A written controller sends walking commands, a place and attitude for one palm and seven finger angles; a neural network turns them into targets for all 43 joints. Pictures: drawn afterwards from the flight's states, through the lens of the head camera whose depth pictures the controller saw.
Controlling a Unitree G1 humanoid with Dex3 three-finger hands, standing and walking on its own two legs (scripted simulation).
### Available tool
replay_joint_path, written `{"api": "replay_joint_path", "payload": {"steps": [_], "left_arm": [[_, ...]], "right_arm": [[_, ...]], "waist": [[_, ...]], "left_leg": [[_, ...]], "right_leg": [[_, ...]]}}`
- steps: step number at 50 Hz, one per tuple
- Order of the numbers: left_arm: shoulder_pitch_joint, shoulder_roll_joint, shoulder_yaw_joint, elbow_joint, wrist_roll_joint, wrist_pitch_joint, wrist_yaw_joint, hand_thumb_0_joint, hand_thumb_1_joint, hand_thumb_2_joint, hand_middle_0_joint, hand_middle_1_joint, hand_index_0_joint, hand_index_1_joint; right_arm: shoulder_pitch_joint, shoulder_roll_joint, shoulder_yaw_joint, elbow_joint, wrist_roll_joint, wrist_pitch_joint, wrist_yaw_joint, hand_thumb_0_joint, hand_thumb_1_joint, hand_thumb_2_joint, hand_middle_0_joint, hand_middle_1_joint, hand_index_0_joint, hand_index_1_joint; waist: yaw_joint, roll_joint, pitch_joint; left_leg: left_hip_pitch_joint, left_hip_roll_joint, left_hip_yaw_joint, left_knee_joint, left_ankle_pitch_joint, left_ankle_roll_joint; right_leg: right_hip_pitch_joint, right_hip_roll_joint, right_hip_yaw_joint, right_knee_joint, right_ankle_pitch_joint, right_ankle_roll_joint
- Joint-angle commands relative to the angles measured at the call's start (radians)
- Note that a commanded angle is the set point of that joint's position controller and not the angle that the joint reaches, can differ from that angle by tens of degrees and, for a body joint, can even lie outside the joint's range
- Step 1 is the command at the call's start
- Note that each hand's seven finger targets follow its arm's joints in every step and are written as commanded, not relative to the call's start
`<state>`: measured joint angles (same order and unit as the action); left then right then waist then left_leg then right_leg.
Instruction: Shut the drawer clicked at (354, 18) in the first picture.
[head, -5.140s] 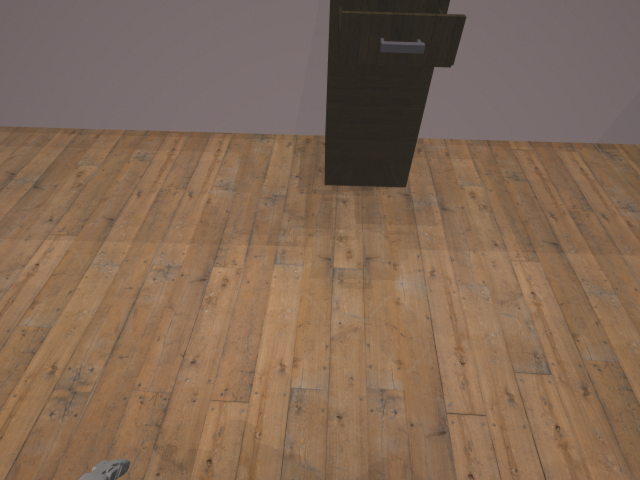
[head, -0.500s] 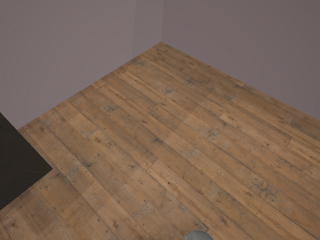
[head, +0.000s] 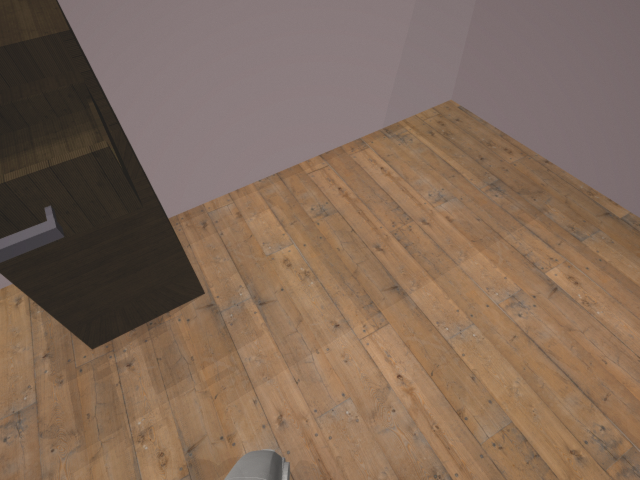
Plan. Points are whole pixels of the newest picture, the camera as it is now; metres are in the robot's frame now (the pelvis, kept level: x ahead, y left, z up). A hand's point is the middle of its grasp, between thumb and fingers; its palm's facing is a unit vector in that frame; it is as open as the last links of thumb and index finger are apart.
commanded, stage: turn to face it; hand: left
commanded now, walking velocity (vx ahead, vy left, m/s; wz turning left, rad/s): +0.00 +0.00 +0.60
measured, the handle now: (13, 235) +0.44 +0.49 +0.03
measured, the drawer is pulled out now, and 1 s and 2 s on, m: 0.29 0.29 0.29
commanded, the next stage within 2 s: take the last steps up to it in 0.82 s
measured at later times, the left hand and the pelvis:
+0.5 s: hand out of the picture +0.04 +0.29 -0.16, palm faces +0.31 -0.91 -0.27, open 7.4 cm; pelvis +0.00 +0.04 +0.00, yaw +17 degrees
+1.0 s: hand out of the picture -0.06 +0.20 -0.16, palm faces +0.51 -0.82 -0.26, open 7.4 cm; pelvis +0.01 +0.01 +0.00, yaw +30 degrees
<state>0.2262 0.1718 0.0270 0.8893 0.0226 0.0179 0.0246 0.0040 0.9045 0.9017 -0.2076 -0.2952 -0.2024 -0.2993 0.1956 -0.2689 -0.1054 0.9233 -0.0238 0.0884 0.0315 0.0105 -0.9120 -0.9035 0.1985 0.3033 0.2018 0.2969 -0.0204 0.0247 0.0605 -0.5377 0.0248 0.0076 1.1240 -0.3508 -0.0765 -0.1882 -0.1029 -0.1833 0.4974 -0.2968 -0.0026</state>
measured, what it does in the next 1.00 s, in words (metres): steps on the spot, turning left: left foot, then right foot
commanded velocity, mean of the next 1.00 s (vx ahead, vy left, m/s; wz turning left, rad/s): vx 0.03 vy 0.00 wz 0.42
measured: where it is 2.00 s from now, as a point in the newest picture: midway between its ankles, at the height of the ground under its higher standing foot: (279, 467)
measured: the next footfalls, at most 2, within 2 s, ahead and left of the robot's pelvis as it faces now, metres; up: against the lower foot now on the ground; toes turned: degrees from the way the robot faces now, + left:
left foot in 0.20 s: +0.00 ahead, +0.15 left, +0.00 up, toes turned +14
right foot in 0.64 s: +0.08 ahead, -0.07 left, +0.00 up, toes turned +18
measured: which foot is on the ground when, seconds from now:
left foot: up 0.00-0.18, down 0.20-0.66, up 0.68-1.00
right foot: down 0.00-0.20, up 0.22-0.62, down 0.64-1.00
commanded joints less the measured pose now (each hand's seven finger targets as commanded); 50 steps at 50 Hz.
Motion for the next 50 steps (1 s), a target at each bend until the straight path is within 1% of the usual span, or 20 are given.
{"api": "replay_joint_path", "payload": {"steps": [1, 5, 8, 9, 10, 11, 12, 13, 16, 18, 25, 30, 31, 32, 33, 34, 37, 39, 46, 50], "left_arm": [[0.051, 0.230, 0.063, -0.049, 0.005, -0.022, 0.009, 0.000, 0.900, 0.900, -0.200, -0.300, -0.200, -0.300], [0.065, 0.261, 0.078, -0.044, 0.011, -0.015, 0.007, 0.000, 0.900, 0.900, -0.200, -0.300, -0.200, -0.300], [0.051, 0.264, 0.083, -0.033, -0.002, -0.007, 0.002, 0.000, 0.900, 0.900, -0.200, -0.300, -0.200, -0.300], [0.053, 0.236, 0.081, -0.045, -0.011, -0.003, -0.003, 0.000, 0.900, 0.900, -0.200, -0.300, -0.200, -0.300], [0.011, 0.164, 0.063, -0.098, -0.017, -0.002, -0.012, 0.000, 0.900, 0.900, -0.200, -0.300, -0.200, -0.300], [-0.063, 0.167, 0.053, -0.121, -0.008, 0.009, -0.006, 0.000, 0.900, 0.900, -0.200, -0.300, -0.200, -0.300], [-0.081, 0.167, 0.055, -0.112, -0.004, 0.016, -0.005, 0.000, 0.900, 0.900, -0.200, -0.300, -0.200, -0.300], [-0.087, 0.158, 0.060, -0.101, -0.007, 0.015, -0.004, 0.000, 0.900, 0.900, -0.200, -0.300, -0.200, -0.300], [-0.055, 0.167, 0.065, -0.068, -0.010, 0.012, -0.015, 0.000, 0.900, 0.900, -0.200, -0.300, -0.200, -0.300], [-0.063, 0.164, 0.063, -0.066, -0.012, 0.012, -0.016, 0.000, 0.900, 0.900, -0.200, -0.300, -0.200, -0.300], [-0.115, 0.150, 0.054, -0.104, -0.014, 0.013, -0.006, 0.000, 0.900, 0.900, -0.200, -0.300, -0.200, -0.300], [-0.023, 0.154, 0.052, -0.089, -0.022, -0.005, 0.000, 0.000, 0.900, 0.900, -0.200, -0.300, -0.200, -0.300], [0.012, 0.178, 0.057, -0.080, -0.019, -0.016, 0.004, 0.000, 0.900, 0.900, -0.200, -0.300, -0.200, -0.300], [0.047, 0.262, 0.074, -0.075, -0.003, -0.030, 0.012, 0.000, 0.900, 0.900, -0.200, -0.300, -0.200, -0.300], [0.047, 0.334, 0.082, -0.082, 0.002, -0.032, 0.014, 0.000, 0.900, 0.900, -0.200, -0.300, -0.200, -0.300], [0.040, 0.305, 0.073, -0.087, -0.003, -0.024, 0.016, 0.000, 0.900, 0.900, -0.200, -0.300, -0.200, -0.300], [-0.088, 0.202, 0.049, -0.103, -0.009, -0.027, 0.012, 0.000, 0.900, 0.900, -0.200, -0.300, -0.200, -0.300], [-0.064, 0.181, 0.045, -0.090, -0.008, -0.033, 0.011, 0.000, 0.900, 0.900, -0.200, -0.300, -0.200, -0.300], [0.081, 0.217, 0.056, -0.014, 0.006, -0.031, 0.013, 0.000, 0.900, 0.900, -0.200, -0.300, -0.200, -0.300], [0.124, 0.226, 0.058, 0.043, 0.010, -0.036, 0.002, 0.000, 0.900, 0.900, -0.200, -0.300, -0.200, -0.300]], "right_arm": [[-0.122, -0.046, 0.005, -0.102, 0.005, -0.024, 0.004, 0.000, -0.900, -0.900, 0.200, 0.300, 0.200, 0.300], [-0.135, -0.033, 0.021, -0.110, 0.013, -0.044, 0.003, 0.000, -0.900, -0.900, 0.200, 0.300, 0.200, 0.300], [-0.037, -0.067, 0.015, -0.090, 0.012, -0.060, -0.001, 0.000, -0.900, -0.900, 0.200, 0.300, 0.200, 0.300], [0.034, -0.134, -0.003, -0.074, 0.008, -0.070, -0.005, 0.000, -0.900, -0.900, 0.200, 0.300, 0.200, 0.300], [0.105, -0.256, -0.034, -0.069, 0.006, -0.077, -0.014, 0.000, -0.900, -0.900, 0.200, 0.300, 0.200, 0.300], [0.171, -0.281, -0.036, -0.036, 0.014, -0.068, -0.021, 0.000, -0.900, -0.900, 0.200, 0.300, 0.200, 0.300], [0.145, -0.241, -0.028, -0.032, 0.010, -0.070, -0.030, 0.000, -0.900, -0.900, 0.200, 0.300, 0.200, 0.300], [0.104, -0.215, -0.022, -0.045, 0.007, -0.075, -0.039, 0.000, -0.900, -0.900, 0.200, 0.300, 0.200, 0.300], [-0.021, -0.161, 0.000, -0.081, 0.004, -0.079, -0.043, 0.000, -0.900, -0.900, 0.200, 0.300, 0.200, 0.300], [-0.006, -0.163, 0.001, -0.081, 0.005, -0.082, -0.044, 0.000, -0.900, -0.900, 0.200, 0.300, 0.200, 0.300], [0.022, -0.168, -0.005, -0.075, -0.002, -0.069, -0.037, 0.000, -0.900, -0.900, 0.200, 0.300, 0.200, 0.300], [-0.023, -0.158, -0.006, -0.089, 0.002, -0.061, -0.035, 0.000, -0.900, -0.900, 0.200, 0.300, 0.200, 0.300], [-0.017, -0.135, -0.003, -0.090, 0.009, -0.062, -0.032, 0.000, -0.900, -0.900, 0.200, 0.300, 0.200, 0.300], [0.007, -0.068, 0.007, -0.098, 0.019, -0.064, -0.026, 0.000, -0.900, -0.900, 0.200, 0.300, 0.200, 0.300], [0.003, -0.046, 0.011, -0.124, 0.017, -0.060, -0.028, 0.000, -0.900, -0.900, 0.200, 0.300, 0.200, 0.300], [-0.015, -0.084, 0.000, -0.116, 0.010, -0.050, -0.030, 0.000, -0.900, -0.900, 0.200, 0.300, 0.200, 0.300], [0.024, -0.074, -0.001, -0.049, 0.000, -0.031, -0.016, 0.000, -0.900, -0.900, 0.200, 0.300, 0.200, 0.300], [0.029, -0.053, 0.007, -0.031, 0.002, -0.030, -0.012, 0.000, -0.900, -0.900, 0.200, 0.300, 0.200, 0.300], [-0.082, -0.017, 0.035, -0.036, 0.012, -0.036, -0.018, 0.000, -0.900, -0.900, 0.200, 0.300, 0.200, 0.300], [-0.064, 0.005, 0.050, -0.021, 0.009, -0.062, -0.016, 0.000, -0.900, -0.900, 0.200, 0.300, 0.200, 0.300]], "waist": [[0.056, -0.197, -0.020], [0.078, -0.249, -0.084], [0.028, -0.181, -0.150], [-0.015, -0.023, -0.206], [-0.062, 0.300, -0.214], [-0.088, 0.237, -0.227], [-0.070, 0.174, -0.195], [-0.059, 0.213, -0.183], [-0.003, 0.146, -0.119], [-0.007, 0.098, -0.119], [-0.021, 0.125, -0.108], [0.031, 0.126, -0.124], [0.048, 0.060, -0.140], [0.059, -0.175, -0.176], [0.058, -0.327, -0.158], [0.062, -0.207, -0.131], [-0.003, -0.189, -0.033], [-0.003, -0.178, -0.030], [0.064, -0.197, -0.065], [0.072, -0.229, -0.086]], "left_leg": [[-0.033, 0.023, 0.045, -0.125, -0.054, -0.014], [0.090, 0.013, 0.097, -0.357, -0.103, 0.007], [0.291, 0.000, 0.107, -0.649, 0.102, 0.029], [0.492, 0.079, -0.006, -0.729, 0.322, 0.068], [0.656, 0.365, -0.375, -0.730, 0.783, 0.205], [0.624, 0.422, -0.376, -0.711, 0.933, 0.295], [0.586, 0.377, -0.303, -0.717, 0.853, 0.292], [0.549, 0.322, -0.292, -0.714, 0.794, 0.274], [0.449, 0.219, -0.193, -0.723, 0.719, 0.227], [0.448, 0.202, -0.203, -0.732, 0.717, 0.227], [0.429, 0.192, -0.306, -0.734, 0.608, 0.254], [0.302, 0.139, -0.332, -0.644, 0.582, 0.207], [0.229, 0.096, -0.306, -0.582, 0.460, 0.162], [0.058, -0.018, -0.173, -0.393, 0.151, 0.082], [-0.036, -0.102, -0.072, -0.170, -0.256, 0.033], [0.002, -0.056, -0.115, -0.019, -0.252, 0.047], [-0.016, -0.016, -0.081, 0.116, -0.061, 0.028], [-0.008, -0.011, -0.058, 0.100, -0.013, 0.017], [0.077, -0.006, 0.020, -0.217, -0.104, 0.009], [0.195, -0.017, 0.070, -0.416, -0.096, 0.041]], "right_leg": [[0.089, -0.256, 0.137, -0.157, 0.350, -0.109], [0.134, -0.283, 0.104, -0.070, 0.494, -0.111], [0.099, -0.253, 0.019, 0.103, 0.489, -0.035], [-0.060, -0.203, -0.014, 0.279, 0.339, 0.023], [-0.399, -0.054, -0.019, 0.499, -0.286, 0.110], [-0.427, -0.039, 0.096, 0.618, -0.387, 0.102], [-0.438, -0.058, 0.132, 0.668, -0.319, 0.094], [-0.443, -0.053, 0.152, 0.693, -0.262, 0.099], [-0.383, -0.027, 0.165, 0.662, -0.144, 0.108], [-0.356, -0.008, 0.163, 0.603, -0.130, 0.110], [-0.278, 0.041, 0.167, 0.385, -0.151, 0.105], [-0.024, 0.081, 0.146, 0.047, 0.014, 0.083], [0.099, 0.045, 0.170, -0.099, 0.125, 0.077], [0.260, -0.177, 0.377, -0.184, 0.232, 0.016], [0.202, -0.404, 0.565, -0.193, 0.441, -0.112], [0.083, -0.389, 0.488, -0.186, 0.391, -0.161], [0.007, -0.217, 0.291, -0.189, 0.303, -0.108], [0.019, -0.184, 0.217, -0.175, 0.388, -0.093], [0.126, -0.216, 0.183, -0.124, 0.612, -0.140], [0.117, -0.219, 0.207, -0.156, 0.352, -0.128]]}}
